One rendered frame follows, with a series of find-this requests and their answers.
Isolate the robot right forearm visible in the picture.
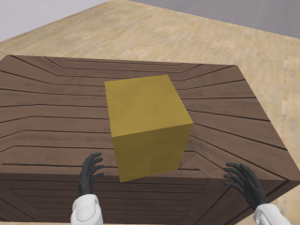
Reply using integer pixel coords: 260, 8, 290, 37
253, 203, 292, 225

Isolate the robot left forearm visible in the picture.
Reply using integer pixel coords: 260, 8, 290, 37
70, 194, 103, 225

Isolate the right robot hand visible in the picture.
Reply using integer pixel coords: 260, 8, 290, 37
223, 162, 269, 211

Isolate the pedestal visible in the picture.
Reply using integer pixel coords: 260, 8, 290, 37
0, 54, 300, 225

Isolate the carton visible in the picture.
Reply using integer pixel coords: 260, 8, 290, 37
104, 74, 193, 183

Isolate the left robot hand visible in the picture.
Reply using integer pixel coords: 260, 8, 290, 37
77, 152, 104, 198

